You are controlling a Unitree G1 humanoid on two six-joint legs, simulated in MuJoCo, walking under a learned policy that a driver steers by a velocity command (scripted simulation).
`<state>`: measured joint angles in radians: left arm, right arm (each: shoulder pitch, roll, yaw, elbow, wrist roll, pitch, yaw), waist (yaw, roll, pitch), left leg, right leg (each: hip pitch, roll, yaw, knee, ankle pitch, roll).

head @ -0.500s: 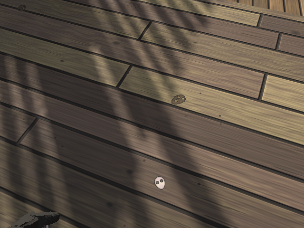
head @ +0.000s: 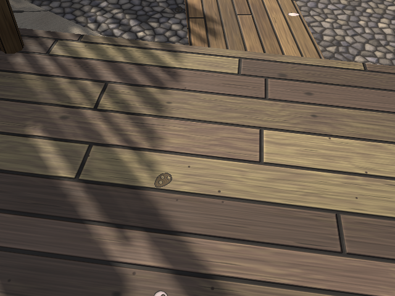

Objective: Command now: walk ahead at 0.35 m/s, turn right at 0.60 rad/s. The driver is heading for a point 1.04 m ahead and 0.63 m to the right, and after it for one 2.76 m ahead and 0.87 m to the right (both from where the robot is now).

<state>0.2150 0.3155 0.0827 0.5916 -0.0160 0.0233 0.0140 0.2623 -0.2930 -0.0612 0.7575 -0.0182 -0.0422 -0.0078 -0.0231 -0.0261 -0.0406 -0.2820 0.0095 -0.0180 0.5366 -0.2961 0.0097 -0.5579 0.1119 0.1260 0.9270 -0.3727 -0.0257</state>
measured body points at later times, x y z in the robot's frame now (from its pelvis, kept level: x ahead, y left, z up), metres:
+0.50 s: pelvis +0.19 -0.10 -0.01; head +0.23 -0.13 +0.44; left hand +0.44 +0.09 -0.09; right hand +0.16 -0.40 -0.13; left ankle +0.12 +0.09 -0.64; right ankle +0.21 -0.20 -0.74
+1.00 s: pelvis +0.47 -0.18 +0.00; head +0.50 -0.19 +0.45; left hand +0.70 +0.01 -0.12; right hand +0.45 -0.49 -0.09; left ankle +0.58 -0.12 -0.74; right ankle +0.33 -0.24 -0.64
